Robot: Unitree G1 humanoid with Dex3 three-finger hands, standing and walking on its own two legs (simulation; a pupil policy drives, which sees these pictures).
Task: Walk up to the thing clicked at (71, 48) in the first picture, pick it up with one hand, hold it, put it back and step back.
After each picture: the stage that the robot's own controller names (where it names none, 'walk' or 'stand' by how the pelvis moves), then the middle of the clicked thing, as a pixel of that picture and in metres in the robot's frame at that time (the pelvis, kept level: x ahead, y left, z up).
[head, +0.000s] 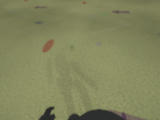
stand; (72, 48) +1.46 +0.46 -0.72
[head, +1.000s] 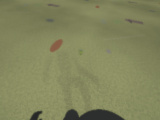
walk; (80, 52) +1.38 +0.17 -0.70
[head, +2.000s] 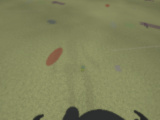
walk; (82, 68) +0.86 +0.12 -0.70
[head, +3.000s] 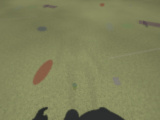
walk; (74, 86) +0.52 +0.20 -0.70
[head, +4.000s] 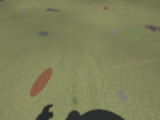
stand; (75, 101) +0.33 +0.19 -0.70
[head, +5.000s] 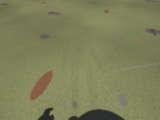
stand; (74, 105) +0.30 +0.19 -0.72
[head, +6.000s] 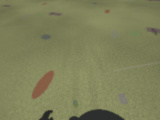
stand; (75, 103) +0.32 +0.19 -0.73
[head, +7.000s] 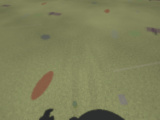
stand; (75, 104) +0.31 +0.20 -0.73
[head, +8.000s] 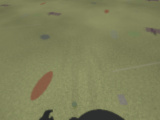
stand; (74, 105) +0.30 +0.20 -0.73
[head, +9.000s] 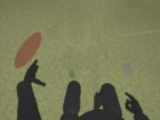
go down; (72, 74) +0.38 +0.17 -0.46
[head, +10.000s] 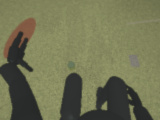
go down; (71, 66) +0.42 +0.17 -0.33
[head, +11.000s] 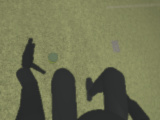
close in; (53, 58) +0.41 +0.20 -0.25
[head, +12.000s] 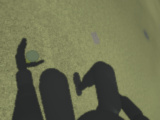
close; (32, 58) +0.41 +0.23 -0.23
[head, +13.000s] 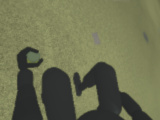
lift; (33, 58) +0.40 +0.23 -0.23
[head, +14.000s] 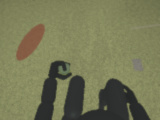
lift; (65, 71) +0.32 +0.20 -0.06
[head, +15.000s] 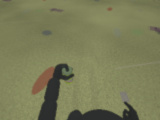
hold; (68, 75) +0.32 +0.17 +0.03
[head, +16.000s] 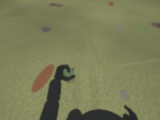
hold; (69, 76) +0.32 +0.17 +0.00
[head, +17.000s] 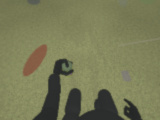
crouch; (68, 69) +0.37 +0.17 -0.06
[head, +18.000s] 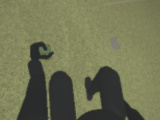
lower; (46, 53) +0.45 +0.22 -0.17
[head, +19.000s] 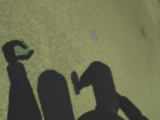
lower; (22, 51) +0.44 +0.26 -0.24
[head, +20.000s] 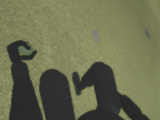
lower; (26, 51) +0.44 +0.25 -0.24
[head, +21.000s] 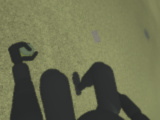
lower; (27, 52) +0.43 +0.25 -0.24
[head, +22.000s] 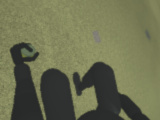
lower; (28, 53) +0.43 +0.25 -0.23
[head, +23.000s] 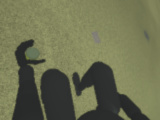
open; (31, 55) +0.42 +0.23 -0.24
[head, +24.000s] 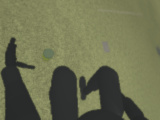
stand; (47, 55) +0.42 +0.21 -0.24
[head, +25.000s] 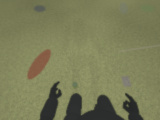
stand; (75, 85) +0.37 +0.16 -0.58
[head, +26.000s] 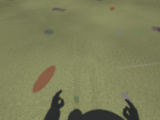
stand; (76, 99) +0.36 +0.16 -0.67
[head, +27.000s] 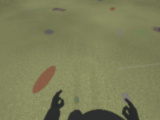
stand; (76, 100) +0.35 +0.15 -0.67
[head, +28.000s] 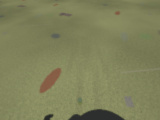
stand; (80, 101) +0.37 +0.15 -0.72
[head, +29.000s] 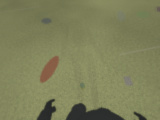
walk; (82, 86) +0.43 +0.11 -0.70
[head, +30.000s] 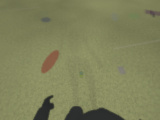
walk; (81, 74) +0.64 +0.13 -0.69
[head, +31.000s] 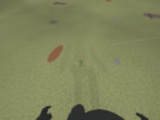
stand; (81, 63) +0.95 +0.23 -0.70
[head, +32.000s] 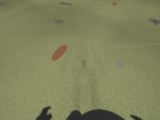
stand; (84, 63) +0.98 +0.15 -0.72
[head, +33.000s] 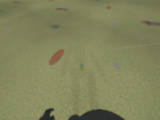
stand; (81, 66) +0.97 +0.18 -0.73
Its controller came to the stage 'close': yes
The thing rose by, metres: 0.72
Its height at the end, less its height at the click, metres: +0.00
